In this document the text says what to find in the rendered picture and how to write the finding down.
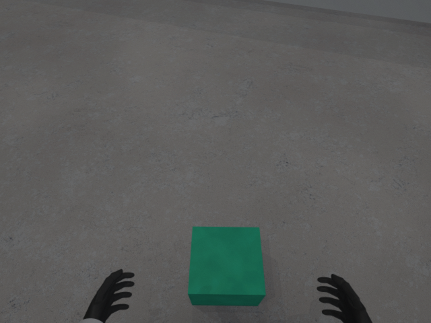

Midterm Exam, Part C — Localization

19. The right robot hand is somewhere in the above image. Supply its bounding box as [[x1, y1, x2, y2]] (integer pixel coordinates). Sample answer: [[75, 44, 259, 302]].
[[317, 274, 372, 323]]

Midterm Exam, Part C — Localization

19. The carton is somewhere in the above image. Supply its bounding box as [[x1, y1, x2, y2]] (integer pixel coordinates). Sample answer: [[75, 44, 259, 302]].
[[188, 227, 266, 306]]

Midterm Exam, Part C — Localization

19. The left robot hand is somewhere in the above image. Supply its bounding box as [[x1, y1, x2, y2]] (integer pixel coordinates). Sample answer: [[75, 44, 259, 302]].
[[84, 269, 134, 323]]

